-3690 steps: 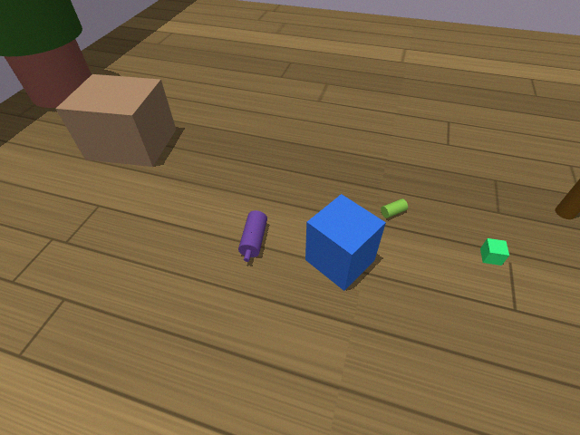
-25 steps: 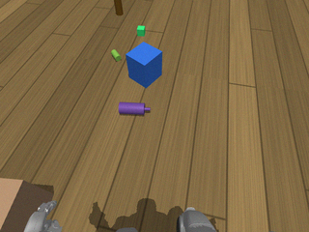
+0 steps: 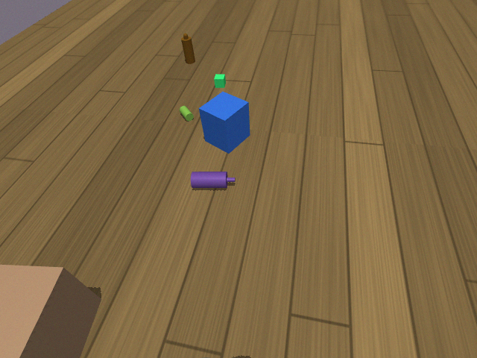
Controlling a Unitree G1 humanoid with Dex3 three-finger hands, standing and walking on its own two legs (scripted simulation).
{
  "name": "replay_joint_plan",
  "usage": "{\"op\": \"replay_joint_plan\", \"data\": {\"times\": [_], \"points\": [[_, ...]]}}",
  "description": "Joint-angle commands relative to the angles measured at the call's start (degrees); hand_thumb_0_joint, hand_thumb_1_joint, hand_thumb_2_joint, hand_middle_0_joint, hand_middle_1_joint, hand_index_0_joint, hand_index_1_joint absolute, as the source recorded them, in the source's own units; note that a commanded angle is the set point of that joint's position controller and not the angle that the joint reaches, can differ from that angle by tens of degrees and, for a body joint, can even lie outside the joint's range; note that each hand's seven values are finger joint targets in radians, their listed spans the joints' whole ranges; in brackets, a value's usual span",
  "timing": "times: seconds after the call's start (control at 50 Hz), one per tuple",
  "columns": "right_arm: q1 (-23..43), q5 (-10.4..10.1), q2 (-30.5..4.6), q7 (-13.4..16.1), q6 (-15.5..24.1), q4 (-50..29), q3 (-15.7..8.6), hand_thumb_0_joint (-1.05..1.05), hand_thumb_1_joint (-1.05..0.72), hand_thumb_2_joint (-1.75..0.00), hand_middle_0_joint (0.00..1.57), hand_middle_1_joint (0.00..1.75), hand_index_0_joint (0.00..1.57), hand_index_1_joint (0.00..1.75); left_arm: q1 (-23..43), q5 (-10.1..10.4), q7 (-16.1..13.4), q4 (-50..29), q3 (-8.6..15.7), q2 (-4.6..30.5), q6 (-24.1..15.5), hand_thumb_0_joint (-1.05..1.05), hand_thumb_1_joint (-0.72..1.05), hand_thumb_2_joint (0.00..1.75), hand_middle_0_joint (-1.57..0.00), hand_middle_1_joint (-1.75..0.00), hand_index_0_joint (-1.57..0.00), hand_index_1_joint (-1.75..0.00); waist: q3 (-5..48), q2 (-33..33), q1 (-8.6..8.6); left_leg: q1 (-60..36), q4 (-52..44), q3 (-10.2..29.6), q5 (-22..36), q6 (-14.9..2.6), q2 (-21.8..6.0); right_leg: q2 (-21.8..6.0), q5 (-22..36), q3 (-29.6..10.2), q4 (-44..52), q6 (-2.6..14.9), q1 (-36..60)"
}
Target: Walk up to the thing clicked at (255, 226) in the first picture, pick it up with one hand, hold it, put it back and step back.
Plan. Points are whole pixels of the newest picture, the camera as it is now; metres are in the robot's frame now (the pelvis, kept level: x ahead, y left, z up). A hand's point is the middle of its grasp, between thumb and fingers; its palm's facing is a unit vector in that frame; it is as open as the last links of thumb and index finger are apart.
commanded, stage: step back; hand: left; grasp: from above
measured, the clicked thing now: (213, 179) +1.09 +0.23 -0.72
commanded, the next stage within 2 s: stand in 0.90 s
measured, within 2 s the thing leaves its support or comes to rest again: neither
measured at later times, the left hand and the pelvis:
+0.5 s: hand out of the picture +0.09 +0.25 -0.13, palm faces +0.05 -0.92 -0.39, open 7.4 cm; pelvis +0.02 -0.01 +0.00, yaw +2 degrees
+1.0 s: hand out of the picture +0.13 +0.28 -0.14, palm faces +0.05 -0.94 -0.35, open 7.4 cm; pelvis +0.06 +0.01 +0.01, yaw +2 degrees
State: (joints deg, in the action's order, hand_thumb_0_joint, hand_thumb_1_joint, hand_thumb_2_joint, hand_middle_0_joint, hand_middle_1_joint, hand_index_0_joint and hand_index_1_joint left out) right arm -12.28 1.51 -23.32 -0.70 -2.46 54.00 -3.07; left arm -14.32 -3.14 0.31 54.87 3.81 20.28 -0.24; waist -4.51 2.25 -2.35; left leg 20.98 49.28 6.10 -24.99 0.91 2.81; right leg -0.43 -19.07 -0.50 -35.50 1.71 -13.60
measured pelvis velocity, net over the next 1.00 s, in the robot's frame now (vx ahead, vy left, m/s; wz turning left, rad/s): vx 0.06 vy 0.01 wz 0.04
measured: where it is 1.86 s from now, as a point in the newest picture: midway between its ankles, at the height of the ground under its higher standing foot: outside the picture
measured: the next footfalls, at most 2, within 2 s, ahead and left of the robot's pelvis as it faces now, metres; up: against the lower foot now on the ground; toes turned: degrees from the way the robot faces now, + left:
left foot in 0.08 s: +0.04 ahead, +0.14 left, +0.00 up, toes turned +0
right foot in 0.36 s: +0.10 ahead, -0.12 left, +0.00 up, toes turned +0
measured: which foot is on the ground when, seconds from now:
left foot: up 0.00-0.06, down 0.08-0.40, up 0.42-0.64, down 0.66-1.00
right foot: down 0.00-0.12, up 0.14-0.34, down 0.36-1.00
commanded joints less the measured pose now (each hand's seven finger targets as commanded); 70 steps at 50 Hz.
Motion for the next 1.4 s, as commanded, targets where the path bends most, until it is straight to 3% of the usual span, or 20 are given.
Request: {"op": "replay_joint_plan", "data": {"times": [0.0,0.04,0.06,0.08,0.1,0.16,0.28,0.34,0.38,0.4,0.46,0.56,0.62,0.64,0.68,0.76,0.84,0.98,1.24,1.38], "points": [[3.71,0.41,-9.2,-0.2,3.29,-3.91,-2.71,0.0,-0.9,-0.9,0.2,0.3,0.2,0.3,4.08,0.2,-0.5,-5.12,4.28,17.57,-1.66,0.0,0.9,0.9,-0.2,-0.3,-0.2,-0.3,-1.54,-12.84,-1.02,-0.54,-13.36,-4.95,-4.35,-0.14,-1.47,-13.37,-21.95,-17.06,19.09,8.25,-2.66],[-1.12,0.3,-8.93,0.02,4.18,-1.71,-3.28,0.0,-0.9,-0.9,0.2,0.3,0.2,0.3,5.48,0.53,-0.19,-5.7,3.18,16.38,-0.85,0.0,0.9,0.9,-0.2,-0.3,-0.2,-0.3,1.04,-10.28,2.23,-12.05,-26.42,-5.99,3.7,-2.02,-1.04,-10.88,-15.58,-11.63,13.14,6.11,-5.64],[-2.81,0.74,-10.14,0.28,4.73,-0.77,-4.12,0.0,-0.9,-0.9,0.2,0.3,0.2,0.3,3.8,0.62,-0.07,-5.35,2.05,13.63,-0.53,0.0,0.9,0.9,-0.2,-0.3,-0.2,-0.3,2.49,-4.31,2.97,-19.57,-29.03,0.16,2.53,-3.15,-3.19,-7.06,-14.29,-7.08,5.49,4.02,-11.82],[-4.61,1.31,-14.74,0.52,5.04,-0.93,-5.16,0.0,-0.9,-0.9,0.2,0.3,0.2,0.3,4.39,1.6,0.19,-6.31,1.12,10.38,-0.61,0.0,0.9,0.9,-0.2,-0.3,-0.2,-0.3,2.95,7.47,4.09,-23.29,-35.45,22.22,-15.2,-8.33,-15.33,-0.13,-13.47,-1.04,-7.28,-0.18,-23.23],[-5.12,1.19,-18.42,0.44,5.16,-1.47,-5.65,0.0,-0.9,-0.9,0.2,0.3,0.2,0.3,8.25,1.57,-0.23,-5.92,2.66,14.38,-0.64,0.0,0.9,0.9,-0.2,-0.3,-0.2,-0.3,-1.0,4.98,5.58,-12.82,-39.48,31.7,-28.17,-14.03,-22.63,-0.82,-13.55,-2.13,-14.73,-0.4,-22.96],[-0.77,0.82,-13.95,0.84,6.18,-2.45,-4.32,0.0,-0.9,-0.9,0.2,0.3,0.2,0.3,5.29,2.05,0.39,-4.52,2.54,14.0,-1.4,0.0,0.9,0.9,-0.2,-0.3,-0.2,-0.3,-0.64,1.73,2.47,-13.76,-36.37,19.1,-11.47,-12.1,-17.65,-2.54,-6.29,-5.09,-16.88,0.06,-19.71],[-0.23,0.98,-13.3,0.42,4.9,-3.01,-4.2,0.0,-0.9,-0.9,0.2,0.3,0.2,0.3,5.34,1.6,1.11,-2.96,2.84,12.91,-1.94,0.0,0.9,0.9,-0.2,-0.3,-0.2,-0.3,-0.66,7.78,3.45,-2.86,-32.44,8.31,-3.5,-10.72,-13.63,-0.04,-3.99,1.98,-2.49,-0.98,-4.24],[2.2,-0.27,-8.42,0.49,3.76,-3.81,-2.06,0.0,-0.9,-0.9,0.2,0.3,0.2,0.3,-0.58,1.42,-0.09,-0.14,3.13,12.08,-2.78,0.0,0.9,0.9,-0.2,-0.3,-0.2,-0.3,2.47,2.07,-1.31,5.19,-19.23,2.02,3.1,-5.87,-9.44,1.34,4.49,1.76,11.38,-0.35,13.13],[1.39,-0.61,-5.87,1.26,3.5,-4.37,-1.08,0.0,-0.9,-0.9,0.2,0.3,0.2,0.3,-1.03,0.84,-0.78,-0.76,4.64,20.53,-3.53,0.0,0.9,0.9,-0.2,-0.3,-0.2,-0.3,3.62,-13.56,-2.04,11.68,-0.02,-1.48,-8.41,-1.72,0.01,-19.58,-15.01,-29.71,22.7,8.18,9.05],[-0.03,-0.2,-9.72,1.77,3.38,-2.71,-2.37,0.0,-0.9,-0.9,0.2,0.3,0.2,0.3,2.58,0.88,-0.6,-2.37,4.66,20.87,-3.51,0.0,0.9,0.9,-0.2,-0.3,-0.2,-0.3,0.98,-9.46,-0.7,7.85,4.46,1.85,-9.32,-1.32,-2.44,-23.17,-14.74,-32.58,21.79,12.36,2.59],[-3.18,-0.63,-8.86,1.49,3.58,0.33,-1.92,0.0,-0.9,-0.9,0.2,0.3,0.2,0.3,6.54,1.66,-0.99,-3.1,3.47,16.29,-3.88,0.0,0.9,0.9,-0.2,-0.3,-0.2,-0.3,0.11,-7.67,1.47,5.63,2.48,2.16,-2.2,-1.5,-4.31,-16.17,-1.14,-18.13,18.87,8.75,1.09],[-2.87,-0.12,-7.27,1.12,3.75,1.7,-1.48,0.0,-0.9,-0.9,0.2,0.3,0.2,0.3,8.59,1.98,-0.82,-2.88,2.71,15.75,-3.41,0.0,0.9,0.9,-0.2,-0.3,-0.2,-0.3,3.8,-11.57,1.77,-4.38,-11.0,-5.65,1.86,-0.66,-4.2,-13.74,17.66,-8.97,12.74,7.18,-1.07],[-1.82,0.31,-7.34,1.42,3.99,2.86,-1.87,0.0,-0.9,-0.9,0.2,0.3,0.2,0.3,9.99,2.37,-0.88,-3.15,1.46,13.89,-2.31,0.0,0.9,0.9,-0.2,-0.3,-0.2,-0.3,4.94,-8.23,3.27,-13.18,-23.66,-5.21,15.53,-1.82,-4.38,-10.61,18.24,-5.95,7.2,3.77,-4.93],[-1.12,0.57,-9.16,1.62,4.24,2.74,-2.22,0.0,-0.9,-0.9,0.2,0.3,0.2,0.3,9.32,2.73,-0.94,-3.12,0.93,12.27,-2.19,0.0,0.9,0.9,-0.2,-0.3,-0.2,-0.3,6.76,-3.75,2.67,-14.39,-23.9,0.32,22.95,-3.24,-9.03,-8.4,17.82,-4.39,4.75,1.58,-5.02],[5.74,-0.18,-12.49,1.36,4.42,1.54,-2.07,0.0,-0.9,-0.9,0.2,0.3,0.2,0.3,8.42,3.62,-0.98,-1.07,0.97,12.1,-1.67,0.0,0.9,0.9,-0.2,-0.3,-0.2,-0.3,6.4,1.28,0.23,-3.97,-25.57,6.95,16.59,-8.17,-15.11,-2.34,-0.56,-0.77,3.7,-0.49,2.18],[7.42,-0.48,-9.33,1.35,4.17,3.26,-0.7,0.0,-0.9,-0.9,0.2,0.3,0.2,0.3,9.27,2.89,-1.04,1.01,1.12,13.98,-2.58,0.0,0.9,0.9,-0.2,-0.3,-0.2,-0.3,6.69,-0.36,1.23,-6.26,-22.32,-0.1,21.99,-3.46,-9.53,-6.7,15.15,-4.75,9.28,1.2,5.63],[8.78,-0.62,-8.99,1.27,4.02,4.72,-0.75,0.0,-0.9,-0.9,0.2,0.3,0.2,0.3,10.19,3.17,-1.22,2.38,0.6,13.2,-2.48,0.0,0.9,0.9,-0.2,-0.3,-0.2,-0.3,9.04,0.18,1.3,-11.54,-23.45,-0.46,28.91,-3.89,-10.52,-6.57,20.03,-3.25,9.78,0.65,5.76],[10.55,-1.11,-9.01,1.11,5.15,6.17,0.18,0.0,-0.9,-0.9,0.2,0.3,0.2,0.3,11.87,3.09,-0.77,5.68,-1.23,11.68,-1.94,0.0,0.9,0.9,-0.2,-0.3,-0.2,-0.3,8.89,-0.53,2.02,-15.95,-29.24,0.12,33.63,-2.83,-11.68,-6.41,20.62,-2.34,14.31,-0.92,9.0],[12.09,-1.09,-8.75,0.67,5.01,7.71,0.36,0.0,-0.9,-0.9,0.2,0.3,0.2,0.3,12.16,2.63,-0.42,8.04,-1.62,11.69,-2.2,0.0,0.9,0.9,-0.2,-0.3,-0.2,-0.3,5.46,-0.85,2.0,-13.57,-35.35,-0.38,18.34,-1.94,-10.63,-7.24,12.09,-3.09,20.16,-1.3,8.55],[10.85,-1.04,-8.64,0.58,4.93,8.34,0.51,0.0,-0.9,-0.9,0.2,0.3,0.2,0.3,11.72,2.61,-0.47,8.06,-1.63,12.38,-2.24,0.0,0.9,0.9,-0.2,-0.3,-0.2,-0.3,6.3,-2.29,2.28,-13.96,-34.88,-0.7,19.98,-1.82,-10.3,-7.55,12.25,-3.13,20.53,-1.02,8.31]]}}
